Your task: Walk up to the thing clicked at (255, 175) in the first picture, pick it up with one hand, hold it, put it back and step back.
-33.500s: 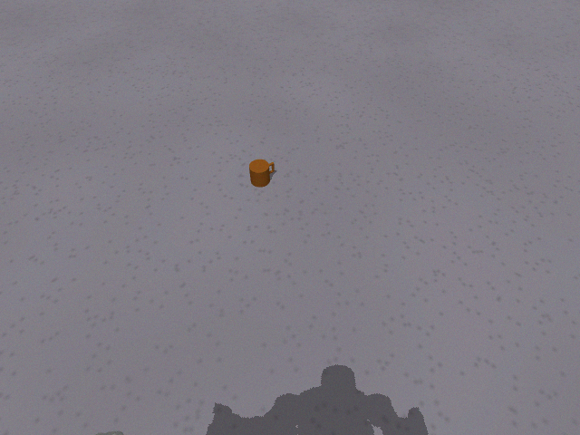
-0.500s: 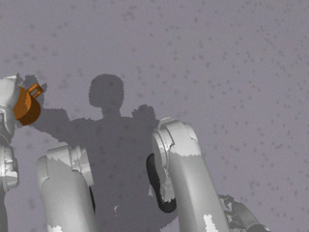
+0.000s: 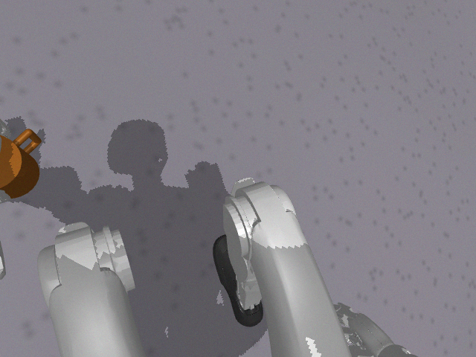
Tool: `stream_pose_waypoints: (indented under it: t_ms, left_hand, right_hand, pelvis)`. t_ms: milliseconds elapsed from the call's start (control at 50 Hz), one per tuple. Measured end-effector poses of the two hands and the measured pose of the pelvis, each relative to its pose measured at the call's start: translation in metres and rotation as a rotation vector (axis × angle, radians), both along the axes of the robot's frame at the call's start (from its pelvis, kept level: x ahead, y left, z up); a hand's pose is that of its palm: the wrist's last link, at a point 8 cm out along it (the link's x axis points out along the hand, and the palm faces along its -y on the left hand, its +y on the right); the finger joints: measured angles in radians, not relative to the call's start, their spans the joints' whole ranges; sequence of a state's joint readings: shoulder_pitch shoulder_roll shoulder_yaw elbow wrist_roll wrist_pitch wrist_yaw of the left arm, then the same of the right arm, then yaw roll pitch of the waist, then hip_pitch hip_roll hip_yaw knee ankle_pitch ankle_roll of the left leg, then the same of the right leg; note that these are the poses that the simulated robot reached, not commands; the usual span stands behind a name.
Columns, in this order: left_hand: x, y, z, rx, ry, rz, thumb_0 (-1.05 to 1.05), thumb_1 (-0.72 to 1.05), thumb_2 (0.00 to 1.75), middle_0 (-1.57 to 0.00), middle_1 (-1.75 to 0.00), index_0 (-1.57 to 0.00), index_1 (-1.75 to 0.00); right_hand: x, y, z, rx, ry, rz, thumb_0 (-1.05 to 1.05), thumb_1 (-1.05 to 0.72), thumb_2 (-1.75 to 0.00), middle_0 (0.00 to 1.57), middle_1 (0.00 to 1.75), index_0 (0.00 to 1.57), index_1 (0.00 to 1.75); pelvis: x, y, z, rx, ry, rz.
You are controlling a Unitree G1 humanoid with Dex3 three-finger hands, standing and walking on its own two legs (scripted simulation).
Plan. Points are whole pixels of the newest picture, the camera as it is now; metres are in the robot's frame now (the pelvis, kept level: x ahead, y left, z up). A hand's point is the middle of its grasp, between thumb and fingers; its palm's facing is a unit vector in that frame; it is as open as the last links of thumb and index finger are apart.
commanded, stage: open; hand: left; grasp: from above
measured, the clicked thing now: (7, 160) +0.45 +0.27 -0.25
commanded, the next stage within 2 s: withdraw in 1.02 s
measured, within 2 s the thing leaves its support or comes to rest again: neither
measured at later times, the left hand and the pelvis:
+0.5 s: hand out of the picture +0.44 +0.29 -0.22, palm faces -0.44 -0.11 -0.89, open 13.4 cm; pelvis +0.00 +0.01 +0.00, yaw -2 degrees
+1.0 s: hand out of the picture +0.43 +0.29 -0.22, palm faces -0.44 -0.12 -0.89, open 13.5 cm; pelvis +0.00 +0.00 +0.00, yaw -2 degrees
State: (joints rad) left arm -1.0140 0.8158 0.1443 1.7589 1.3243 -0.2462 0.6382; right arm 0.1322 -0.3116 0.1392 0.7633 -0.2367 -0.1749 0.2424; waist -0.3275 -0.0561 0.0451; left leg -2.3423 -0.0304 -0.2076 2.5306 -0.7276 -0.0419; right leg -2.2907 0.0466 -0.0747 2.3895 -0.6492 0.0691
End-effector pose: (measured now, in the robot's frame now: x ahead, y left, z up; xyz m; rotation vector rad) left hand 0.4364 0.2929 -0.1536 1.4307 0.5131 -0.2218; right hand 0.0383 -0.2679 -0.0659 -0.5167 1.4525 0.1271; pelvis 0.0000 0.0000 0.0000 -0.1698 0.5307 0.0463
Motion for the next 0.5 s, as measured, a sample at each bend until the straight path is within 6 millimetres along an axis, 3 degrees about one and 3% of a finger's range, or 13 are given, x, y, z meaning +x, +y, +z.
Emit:
stream_pose_waypoints:
  t_ms: [200,500]
  left_hand:
    - [-0.002,-0.002,-0.005,0.005,0.005,-0.034,0.00,-0.28,0.82,-0.44,-0.94,-0.40,-0.91]
    - [0.004,-0.001,-0.010,0.036,-0.007,-0.007,-0.01,-0.51,1.01,-0.18,-1.11,-0.20,-1.09]
  right_hand:
    - [-0.014,0.000,0.008,-0.019,0.003,0.016,0.00,-0.90,-0.90,0.20,0.30,0.21,0.30]
    - [-0.016,0.014,0.007,0.052,0.011,0.037,0.00,-0.90,-0.90,0.20,0.30,0.21,0.30]
  pelvis:
    - [-0.004,0.003,-0.003,-0.014,-0.024,-0.005]
    - [-0.002,0.005,-0.002,-0.027,-0.019,-0.012]
